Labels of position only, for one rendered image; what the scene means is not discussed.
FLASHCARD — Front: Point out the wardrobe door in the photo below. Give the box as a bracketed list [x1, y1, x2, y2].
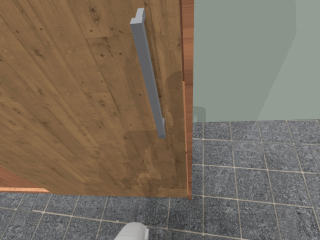
[0, 166, 42, 188]
[0, 0, 188, 198]

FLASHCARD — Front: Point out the left robot thigh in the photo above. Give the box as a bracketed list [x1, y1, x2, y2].
[114, 222, 149, 240]

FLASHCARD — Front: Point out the handle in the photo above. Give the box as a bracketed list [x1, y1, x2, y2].
[130, 8, 166, 139]

